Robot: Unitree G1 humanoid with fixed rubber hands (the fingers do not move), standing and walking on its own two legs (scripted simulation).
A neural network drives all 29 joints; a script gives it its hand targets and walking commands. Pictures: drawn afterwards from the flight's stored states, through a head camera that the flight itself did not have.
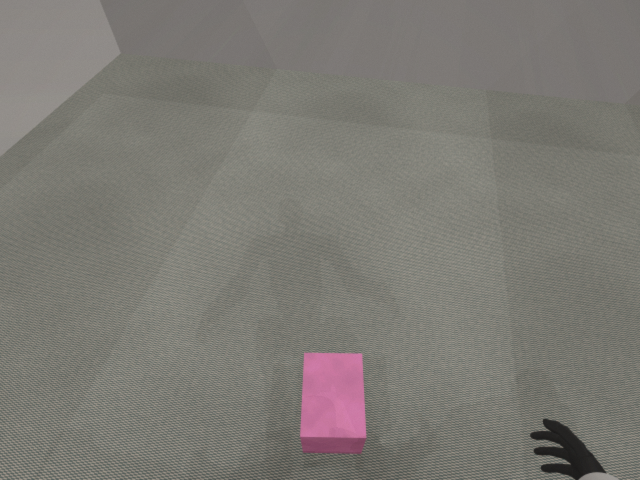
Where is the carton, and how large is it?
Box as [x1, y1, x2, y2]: [300, 353, 365, 453]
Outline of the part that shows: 304,353 300,438 303,452 360,453 365,440 361,354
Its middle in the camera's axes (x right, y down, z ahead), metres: +0.03 +0.45 +1.11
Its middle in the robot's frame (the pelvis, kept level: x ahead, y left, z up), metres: +0.42 -0.02 -0.68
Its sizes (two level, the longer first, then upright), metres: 0.222 0.166 0.182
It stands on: the floor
